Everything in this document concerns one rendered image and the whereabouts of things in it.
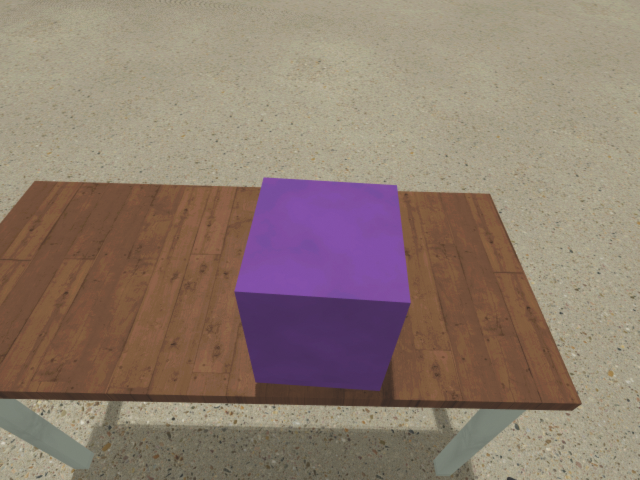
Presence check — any carton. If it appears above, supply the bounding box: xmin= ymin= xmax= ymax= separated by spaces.
xmin=234 ymin=177 xmax=411 ymax=391

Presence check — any table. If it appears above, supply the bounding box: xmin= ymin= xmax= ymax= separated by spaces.
xmin=0 ymin=181 xmax=582 ymax=476

